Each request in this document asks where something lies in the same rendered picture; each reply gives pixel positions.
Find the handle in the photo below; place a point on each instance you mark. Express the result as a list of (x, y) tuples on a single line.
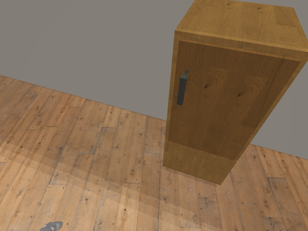
[(182, 86)]

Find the cupboard door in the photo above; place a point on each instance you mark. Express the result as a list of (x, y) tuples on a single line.
[(228, 92)]

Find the robot left hand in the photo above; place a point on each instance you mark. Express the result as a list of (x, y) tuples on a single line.
[(52, 226)]

